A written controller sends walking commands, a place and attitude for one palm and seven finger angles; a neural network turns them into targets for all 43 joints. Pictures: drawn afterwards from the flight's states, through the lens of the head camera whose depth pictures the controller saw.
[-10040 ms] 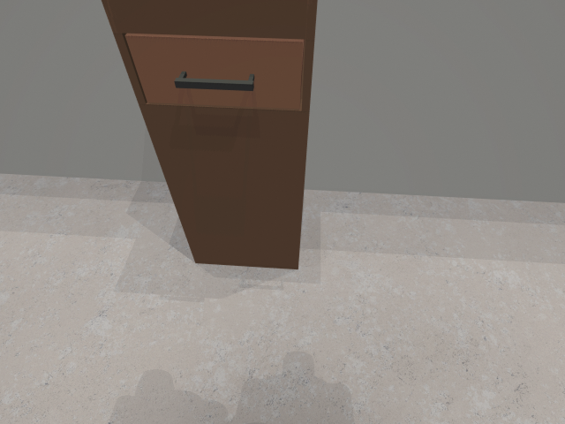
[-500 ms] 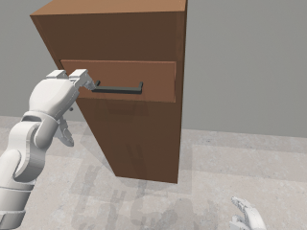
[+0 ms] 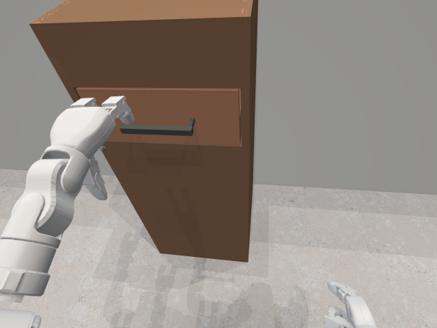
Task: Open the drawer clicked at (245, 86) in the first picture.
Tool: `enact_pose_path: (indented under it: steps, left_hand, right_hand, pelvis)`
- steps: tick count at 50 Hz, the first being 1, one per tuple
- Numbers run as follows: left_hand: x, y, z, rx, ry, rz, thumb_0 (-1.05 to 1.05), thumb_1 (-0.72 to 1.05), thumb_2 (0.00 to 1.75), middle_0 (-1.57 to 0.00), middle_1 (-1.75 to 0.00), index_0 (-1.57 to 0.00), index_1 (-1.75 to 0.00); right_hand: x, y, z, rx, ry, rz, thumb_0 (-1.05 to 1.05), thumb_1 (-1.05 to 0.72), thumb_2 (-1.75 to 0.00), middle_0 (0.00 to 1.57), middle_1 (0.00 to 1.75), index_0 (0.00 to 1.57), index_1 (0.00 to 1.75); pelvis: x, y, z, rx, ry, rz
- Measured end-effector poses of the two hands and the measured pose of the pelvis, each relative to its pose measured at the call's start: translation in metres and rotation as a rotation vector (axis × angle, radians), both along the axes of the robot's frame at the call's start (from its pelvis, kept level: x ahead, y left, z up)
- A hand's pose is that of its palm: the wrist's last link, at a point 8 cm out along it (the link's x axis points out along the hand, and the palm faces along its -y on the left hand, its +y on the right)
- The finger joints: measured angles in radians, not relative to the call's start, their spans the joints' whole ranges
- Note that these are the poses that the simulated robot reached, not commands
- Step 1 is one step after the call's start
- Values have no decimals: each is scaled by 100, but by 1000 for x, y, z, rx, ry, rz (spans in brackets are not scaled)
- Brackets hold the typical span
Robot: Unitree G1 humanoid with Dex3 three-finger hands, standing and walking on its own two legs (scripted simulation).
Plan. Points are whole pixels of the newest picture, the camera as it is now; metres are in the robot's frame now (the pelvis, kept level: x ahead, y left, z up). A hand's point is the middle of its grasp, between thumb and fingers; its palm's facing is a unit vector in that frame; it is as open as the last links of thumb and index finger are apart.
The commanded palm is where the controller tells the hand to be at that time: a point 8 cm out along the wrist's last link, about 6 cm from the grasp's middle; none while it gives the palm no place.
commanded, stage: move the hooked fingers above the handle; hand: left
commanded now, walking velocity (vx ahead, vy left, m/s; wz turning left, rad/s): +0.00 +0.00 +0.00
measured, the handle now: (158, 125) +0.53 +0.22 +0.08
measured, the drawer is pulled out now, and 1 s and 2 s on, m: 0.00 0.00 0.00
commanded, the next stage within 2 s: none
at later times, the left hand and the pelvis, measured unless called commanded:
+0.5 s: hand (121, 140) +0.40 +0.24 +0.15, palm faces +0.04 -0.05 -1.00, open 13.9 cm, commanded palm +0.38 +0.23 +0.21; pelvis +0.02 +0.00 +0.00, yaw +0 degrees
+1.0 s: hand (146, 132) +0.45 +0.22 +0.12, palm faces -0.06 -0.03 -1.00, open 13.9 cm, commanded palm +0.45 +0.22 +0.19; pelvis +0.03 +0.00 -0.01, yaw -1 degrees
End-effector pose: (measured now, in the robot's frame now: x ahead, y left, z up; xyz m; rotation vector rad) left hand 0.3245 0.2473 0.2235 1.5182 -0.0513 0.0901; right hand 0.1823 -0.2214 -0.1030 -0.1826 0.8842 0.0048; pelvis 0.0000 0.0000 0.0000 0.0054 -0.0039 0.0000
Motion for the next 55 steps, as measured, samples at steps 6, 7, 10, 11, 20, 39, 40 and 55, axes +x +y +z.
enact_pose_path:
  steps: [6, 7, 10, 11, 20, 39, 40, 55]
  left_hand:
    - [14, -1, -13, 4, 58, -6, 0, -49, 30, -31, -120, -31, -120]
    - [15, -3, -15, 6, 59, -20, 0, -49, 30, -31, -120, -31, -120]
    - [21, -9, -17, -2, 52, -57, 0, -49, 30, -32, -120, -32, -120]
    - [23, -10, -18, -4, 47, -63, 0, -49, 30, -32, -120, -32, -120]
    - [43, -3, -17, -4, 20, -10, 0, -49, 30, -32, -120, -32, -120]
    - [87, -28, -31, 9, 48, -50, 0, -49, 30, -32, -120, -32, -120]
    - [90, -27, -31, 11, 51, -39, 0, -49, 30, -32, -120, -32, -120]
    - [124, -41, -51, 16, 116, -95, 0, -48, 30, -32, -120, -32, -120]
  right_hand:
    - [-10, -12, -5, -26, 44, -33, 1, -90, -90, 20, 29, 20, 30]
    - [-11, -14, -6, -30, 49, -39, 1, -90, -90, 20, 29, 20, 30]
    - [-13, -17, -8, -36, 63, -54, 1, -90, -90, 20, 29, 19, 30]
    - [-14, -17, -8, -37, 68, -59, 1, -90, -90, 20, 29, 19, 30]
    - [-13, -15, -11, -19, 95, -80, 1, -90, -90, 20, 29, 19, 30]
    - [-16, -13, -17, -19, 131, -112, 1, -90, -90, 20, 29, 20, 30]
    - [-18, -14, -18, -18, 138, -118, 1, -90, -90, 20, 29, 20, 30]
    - [-60, -42, -28, -82, 254, -214, 1, -90, -90, 20, 29, 20, 30]
  pelvis:
    - [5, 0, 0, 0, 16, 0]
    - [6, 0, 0, 0, 18, -1]
    - [9, 1, -1, 0, 26, -2]
    - [10, 2, -1, 0, 29, -4]
    - [17, 3, -1, 2, 53, -12]
    - [25, 3, -4, 4, 88, -11]
    - [25, 3, -4, 4, 91, -13]
    - [31, -2, -8, 5, 130, -17]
